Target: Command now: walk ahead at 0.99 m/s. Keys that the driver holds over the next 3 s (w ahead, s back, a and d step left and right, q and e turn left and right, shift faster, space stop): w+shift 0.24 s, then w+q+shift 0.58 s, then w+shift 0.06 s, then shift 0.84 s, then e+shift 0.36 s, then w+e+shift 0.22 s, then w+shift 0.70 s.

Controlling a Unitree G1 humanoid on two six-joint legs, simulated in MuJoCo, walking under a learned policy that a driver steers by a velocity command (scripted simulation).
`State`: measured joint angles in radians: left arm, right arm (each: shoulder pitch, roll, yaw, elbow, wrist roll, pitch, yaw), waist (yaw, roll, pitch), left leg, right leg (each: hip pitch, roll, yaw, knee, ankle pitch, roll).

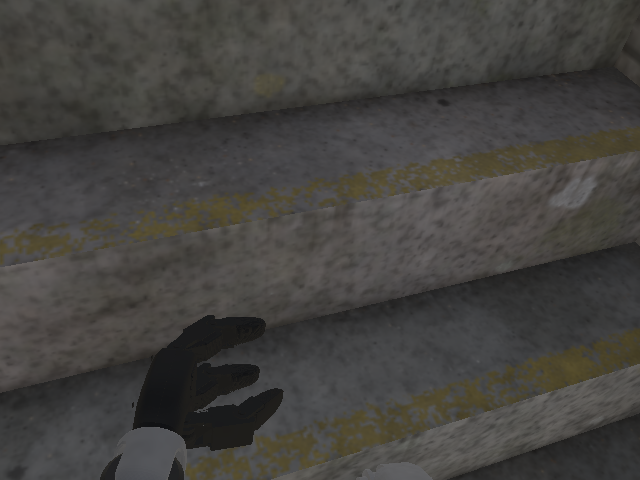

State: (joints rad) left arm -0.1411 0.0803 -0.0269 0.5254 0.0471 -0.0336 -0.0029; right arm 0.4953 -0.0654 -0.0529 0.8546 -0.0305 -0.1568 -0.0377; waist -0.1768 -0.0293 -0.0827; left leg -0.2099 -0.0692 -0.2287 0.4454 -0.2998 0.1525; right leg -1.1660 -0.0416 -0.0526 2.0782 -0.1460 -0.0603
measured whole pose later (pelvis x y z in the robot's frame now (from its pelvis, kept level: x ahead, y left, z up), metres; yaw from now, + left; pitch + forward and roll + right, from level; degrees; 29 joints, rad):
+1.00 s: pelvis +0.37 +0.00 +0.32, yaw +31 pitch +2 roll +5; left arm 0.38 0.15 0.06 0.85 -0.03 -0.13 -0.03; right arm 0.10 -0.18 -0.06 0.68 0.00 0.03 -0.03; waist 0.01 0.02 -0.01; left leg -0.84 -0.11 0.21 1.42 -0.64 0.16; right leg -0.19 -0.24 -0.08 1.21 0.12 -0.06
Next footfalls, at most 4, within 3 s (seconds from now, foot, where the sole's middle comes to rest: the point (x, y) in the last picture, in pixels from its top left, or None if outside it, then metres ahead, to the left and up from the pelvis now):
0.20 right None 0.28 -0.22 -0.54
0.86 left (200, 447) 0.42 0.09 -0.30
1.56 right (328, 388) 0.49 -0.09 -0.31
1.72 left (79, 438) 0.46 0.25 -0.30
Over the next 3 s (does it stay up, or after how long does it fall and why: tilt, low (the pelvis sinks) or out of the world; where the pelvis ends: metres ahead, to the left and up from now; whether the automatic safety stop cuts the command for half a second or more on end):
stays up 0.36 -0.12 0.32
